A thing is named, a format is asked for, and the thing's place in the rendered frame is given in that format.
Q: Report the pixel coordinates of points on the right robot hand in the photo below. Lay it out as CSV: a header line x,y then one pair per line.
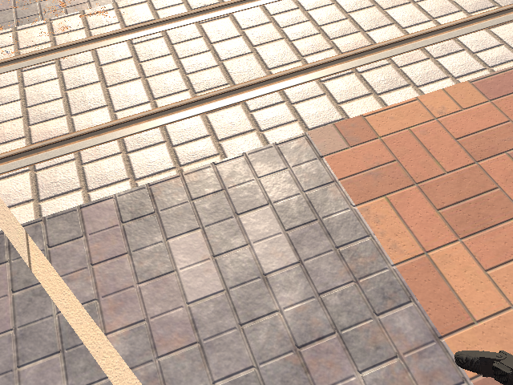
x,y
490,364

